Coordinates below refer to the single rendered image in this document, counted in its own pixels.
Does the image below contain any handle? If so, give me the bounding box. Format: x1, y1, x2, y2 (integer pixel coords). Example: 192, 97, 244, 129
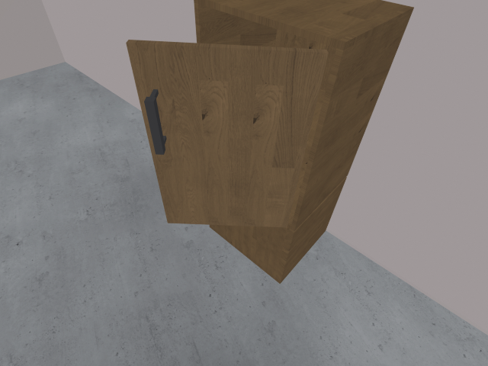
144, 89, 166, 155

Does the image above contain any cupboard door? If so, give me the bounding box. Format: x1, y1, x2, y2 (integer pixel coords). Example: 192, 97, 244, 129
126, 40, 329, 227

